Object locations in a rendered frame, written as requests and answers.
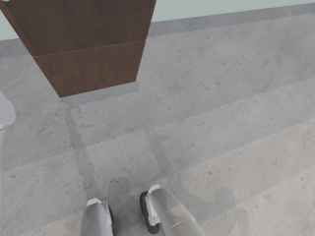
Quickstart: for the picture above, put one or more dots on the cupboard door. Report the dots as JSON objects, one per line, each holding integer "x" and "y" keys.
{"x": 57, "y": 26}

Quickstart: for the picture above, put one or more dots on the robot shin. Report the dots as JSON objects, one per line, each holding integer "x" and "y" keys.
{"x": 152, "y": 220}
{"x": 93, "y": 201}

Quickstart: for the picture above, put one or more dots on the robot left upper arm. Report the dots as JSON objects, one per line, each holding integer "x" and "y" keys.
{"x": 7, "y": 119}

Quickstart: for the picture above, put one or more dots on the left robot shin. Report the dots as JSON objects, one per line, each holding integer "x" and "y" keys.
{"x": 93, "y": 201}

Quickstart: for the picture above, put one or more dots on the right robot shin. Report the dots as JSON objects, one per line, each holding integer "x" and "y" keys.
{"x": 152, "y": 220}

